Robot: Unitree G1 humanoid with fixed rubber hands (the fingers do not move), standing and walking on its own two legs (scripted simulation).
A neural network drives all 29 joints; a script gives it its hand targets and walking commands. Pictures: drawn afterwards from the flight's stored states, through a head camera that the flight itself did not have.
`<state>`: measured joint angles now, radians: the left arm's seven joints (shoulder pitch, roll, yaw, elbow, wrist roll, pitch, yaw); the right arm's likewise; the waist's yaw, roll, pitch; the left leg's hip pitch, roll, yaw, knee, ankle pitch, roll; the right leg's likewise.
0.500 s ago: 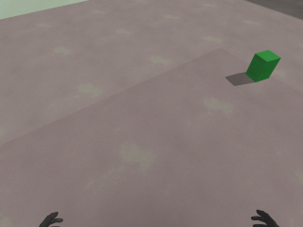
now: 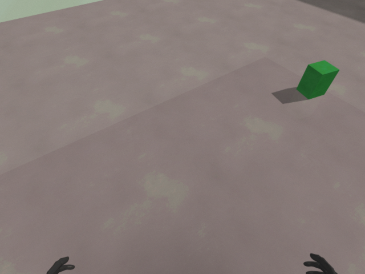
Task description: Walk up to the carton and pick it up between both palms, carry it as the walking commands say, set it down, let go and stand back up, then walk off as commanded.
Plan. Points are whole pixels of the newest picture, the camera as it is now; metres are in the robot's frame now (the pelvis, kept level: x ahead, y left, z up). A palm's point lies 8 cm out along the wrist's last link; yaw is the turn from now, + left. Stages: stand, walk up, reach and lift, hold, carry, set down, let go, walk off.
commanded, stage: walk up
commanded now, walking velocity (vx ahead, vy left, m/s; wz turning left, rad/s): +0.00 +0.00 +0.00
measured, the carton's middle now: (316, 80) +1.63 -1.15 -0.66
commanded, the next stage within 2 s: none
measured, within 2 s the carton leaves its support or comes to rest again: neither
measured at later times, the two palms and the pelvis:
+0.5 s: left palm (144, 225) +0.25 +0.12 -0.14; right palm out of the picture +0.03 -0.45 -0.16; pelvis +0.09 -0.13 -0.04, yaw -12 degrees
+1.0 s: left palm (171, 160) +0.48 +0.05 -0.16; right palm (362, 202) +0.30 -0.47 -0.10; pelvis +0.34 -0.19 -0.01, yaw -27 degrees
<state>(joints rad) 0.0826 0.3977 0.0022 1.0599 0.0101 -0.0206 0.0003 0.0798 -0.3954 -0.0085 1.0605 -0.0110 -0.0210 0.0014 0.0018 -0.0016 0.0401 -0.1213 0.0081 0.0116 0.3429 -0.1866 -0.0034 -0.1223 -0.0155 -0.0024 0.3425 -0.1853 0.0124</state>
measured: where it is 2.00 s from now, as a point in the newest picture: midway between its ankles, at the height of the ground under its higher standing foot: (262, 183)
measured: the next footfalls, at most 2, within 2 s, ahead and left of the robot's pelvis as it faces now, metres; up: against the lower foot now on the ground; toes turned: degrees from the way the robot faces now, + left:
right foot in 0.46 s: +0.14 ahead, -0.30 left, +0.00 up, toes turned -19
left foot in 0.88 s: +0.47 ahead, -0.13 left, +0.00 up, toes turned -17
